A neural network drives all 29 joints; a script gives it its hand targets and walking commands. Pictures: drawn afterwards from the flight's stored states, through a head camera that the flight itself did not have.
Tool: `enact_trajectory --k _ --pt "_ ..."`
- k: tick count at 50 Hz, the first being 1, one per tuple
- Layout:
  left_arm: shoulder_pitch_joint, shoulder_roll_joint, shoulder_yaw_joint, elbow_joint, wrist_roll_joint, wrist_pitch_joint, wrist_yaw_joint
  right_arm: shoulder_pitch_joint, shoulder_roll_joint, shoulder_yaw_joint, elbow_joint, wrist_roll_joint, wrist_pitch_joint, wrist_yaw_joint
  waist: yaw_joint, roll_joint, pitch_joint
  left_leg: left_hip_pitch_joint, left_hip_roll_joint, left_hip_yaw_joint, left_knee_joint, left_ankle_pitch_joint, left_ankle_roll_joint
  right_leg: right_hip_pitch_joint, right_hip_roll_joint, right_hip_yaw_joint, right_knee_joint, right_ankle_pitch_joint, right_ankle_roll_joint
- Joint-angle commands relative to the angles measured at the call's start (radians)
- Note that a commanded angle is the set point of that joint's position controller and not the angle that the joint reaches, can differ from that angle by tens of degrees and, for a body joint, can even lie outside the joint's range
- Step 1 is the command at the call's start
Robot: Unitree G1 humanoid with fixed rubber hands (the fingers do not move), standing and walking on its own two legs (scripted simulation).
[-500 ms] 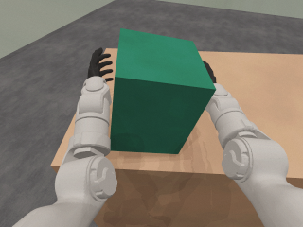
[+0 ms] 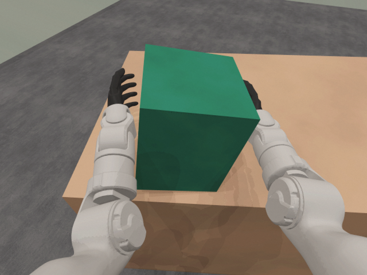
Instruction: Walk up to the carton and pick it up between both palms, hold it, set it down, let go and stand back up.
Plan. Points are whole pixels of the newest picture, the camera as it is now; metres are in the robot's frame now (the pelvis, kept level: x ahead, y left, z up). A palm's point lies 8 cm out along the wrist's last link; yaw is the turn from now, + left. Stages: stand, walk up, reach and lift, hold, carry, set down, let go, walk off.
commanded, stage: set down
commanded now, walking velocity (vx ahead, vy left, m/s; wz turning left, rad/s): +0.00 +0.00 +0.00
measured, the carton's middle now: (183, 123) +0.43 +0.06 +0.11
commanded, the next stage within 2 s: none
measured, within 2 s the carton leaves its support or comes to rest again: rests again in 1.70 s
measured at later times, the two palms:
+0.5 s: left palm (114, 113) +0.39 +0.21 +0.16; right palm (247, 115) +0.45 -0.08 +0.13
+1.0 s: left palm (108, 129) +0.37 +0.22 +0.13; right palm (240, 115) +0.45 -0.06 +0.13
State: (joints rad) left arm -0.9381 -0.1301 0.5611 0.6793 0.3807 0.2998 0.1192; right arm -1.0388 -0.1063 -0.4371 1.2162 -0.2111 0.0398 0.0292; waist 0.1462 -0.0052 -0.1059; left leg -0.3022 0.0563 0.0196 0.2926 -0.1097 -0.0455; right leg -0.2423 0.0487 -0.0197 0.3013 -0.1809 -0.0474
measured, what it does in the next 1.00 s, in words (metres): stands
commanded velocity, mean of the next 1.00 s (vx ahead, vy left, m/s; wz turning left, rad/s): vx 0.00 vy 0.00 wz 0.00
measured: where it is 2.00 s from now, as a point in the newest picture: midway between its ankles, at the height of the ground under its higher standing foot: outside the picture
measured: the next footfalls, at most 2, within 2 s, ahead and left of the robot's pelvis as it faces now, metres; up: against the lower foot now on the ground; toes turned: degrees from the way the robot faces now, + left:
none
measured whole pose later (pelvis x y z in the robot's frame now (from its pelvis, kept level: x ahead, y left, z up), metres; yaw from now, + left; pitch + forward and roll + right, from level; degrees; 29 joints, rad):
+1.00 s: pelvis +0.00 +0.00 +0.00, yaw +1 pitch +5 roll +0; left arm -0.79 -0.19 0.62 0.57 0.47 0.23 0.08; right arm -0.98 0.01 -0.65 1.11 -0.42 -0.05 0.12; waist 0.13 -0.04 -0.07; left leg -0.26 0.04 0.04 0.27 -0.10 -0.03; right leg -0.21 0.02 -0.06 0.30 -0.19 -0.04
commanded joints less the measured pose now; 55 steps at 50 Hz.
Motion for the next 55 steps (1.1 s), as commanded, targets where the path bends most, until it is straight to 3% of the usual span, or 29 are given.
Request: enact_trajectory --k 1,8,11,12,15,18,20,25,31,36,39,42,49,55 --pt "-0.553 -0.418 -0.256 -0.033 -0.024 -0.031 -0.059 -0.722 0.438 0.114 -0.182 -0.009 -0.106 0.129 0.002 -0.016 -0.554 0.349 -0.035 0.088 0.083 0.438 0.007 0.105 -0.013 -0.072 0.003 0.348 0.081" --pt "-0.508 -0.401 -0.215 -0.019 0.003 -0.039 -0.062 -0.679 0.437 0.098 -0.156 -0.034 -0.107 0.142 0.012 -0.045 -0.515 0.322 -0.035 0.093 0.065 0.399 0.029 0.112 -0.02 -0.067 0.002 0.311 0.086" --pt "-0.495 -0.412 -0.231 -0.035 0.006 -0.05 -0.058 -0.649 0.433 0.064 -0.158 -0.064 -0.116 0.145 -0.007 -0.023 -0.522 0.353 -0.034 0.097 0.076 0.421 0.02 0.08 -0.016 -0.073 -0.003 0.284 0.078" --pt "-0.495 -0.406 -0.223 -0.03 0.006 -0.05 -0.061 -0.644 0.434 0.054 -0.148 -0.076 -0.113 0.145 -0.013 -0.04 -0.504 0.356 -0.032 0.098 0.072 0.416 0.024 0.076 -0.016 -0.076 -0.008 0.273 0.078" --pt "-0.471 -0.4 -0.204 -0.016 0.02 -0.046 -0.07 -0.625 0.444 0.06 -0.148 -0.079 -0.108 0.149 -0.004 -0.05 -0.462 0.329 -0.036 0.101 0.059 0.392 0.036 0.099 -0.021 -0.071 -0.005 0.28 0.087" --pt "-0.435 -0.405 -0.198 -0.011 0.041 -0.04 -0.071 -0.597 0.436 0.047 -0.134 -0.086 -0.109 0.153 -0.003 -0.024 -0.436 0.33 -0.038 0.102 0.059 0.406 0.028 0.092 -0.017 -0.071 -0.007 0.273 0.081" --pt "-0.431 -0.4 -0.188 -0.024 0.044 -0.046 -0.071 -0.584 0.442 0.044 -0.129 -0.094 -0.111 0.155 -0.005 -0.044 -0.435 0.334 -0.035 0.101 0.06 0.411 0.033 0.087 -0.014 -0.071 -0.007 0.274 0.08" --pt "-0.404 -0.404 -0.186 -0.021 0.053 -0.047 -0.079 -0.553 0.444 0.022 -0.136 -0.121 -0.11 0.158 -0.013 -0.028 -0.395 0.324 -0.037 0.106 0.049 0.378 0.038 0.097 -0.023 -0.068 -0.013 0.239 0.081" --pt "-0.382 -0.422 -0.201 -0.071 0.057 -0.061 -0.073 -0.5 0.453 0.011 -0.135 -0.153 -0.119 0.164 -0.025 -0.032 -0.41 0.385 -0.032 0.106 0.067 0.455 0.033 0.056 -0.011 -0.078 -0.021 0.233 0.073" --pt "-0.359 -0.422 -0.206 -0.08 0.062 -0.064 -0.079 -0.456 0.458 -0.01 -0.116 -0.166 -0.118 0.168 -0.036 -0.004 -0.4 0.392 -0.034 0.106 0.068 0.454 0.03 0.033 -0.013 -0.081 -0.027 0.196 0.067" --pt "-0.352 -0.422 -0.207 -0.086 0.061 -0.067 -0.084 -0.444 0.453 -0.025 -0.113 -0.178 -0.116 0.171 -0.046 -0.017 -0.377 0.395 -0.032 0.104 0.06 0.447 0.031 0.027 -0.014 -0.084 -0.032 0.185 0.067" --pt "-0.331 -0.418 -0.203 -0.086 0.076 -0.065 -0.078 -0.414 0.448 -0.029 -0.09 -0.179 -0.114 0.177 -0.034 0.003 -0.357 0.401 -0.032 0.102 0.062 0.441 0.034 0.005 -0.017 -0.083 -0.042 0.142 0.058" --pt "-0.327 -0.419 -0.191 -0.105 0.089 -0.088 -0.082 -0.376 0.468 -0.065 -0.112 -0.228 -0.11 0.181 -0.048 -0.009 -0.37 0.377 -0.04 0.107 0.042 0.39 0.036 0.022 -0.021 -0.077 -0.043 0.119 0.068" --pt "-0.298 -0.427 -0.178 -0.087 0.102 -0.087 -0.085 -0.36 0.47 -0.063 -0.108 -0.237 -0.108 0.188 -0.039 0.001 -0.341 0.383 -0.042 0.108 0.049 0.431 0.037 0.028 -0.018 -0.086 -0.035 0.161 0.07"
